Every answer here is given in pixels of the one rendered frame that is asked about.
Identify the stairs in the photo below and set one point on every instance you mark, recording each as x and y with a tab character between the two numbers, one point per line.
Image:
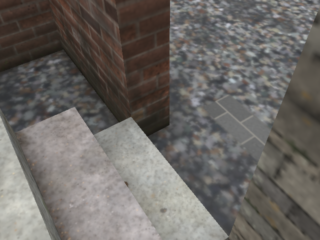
58	181

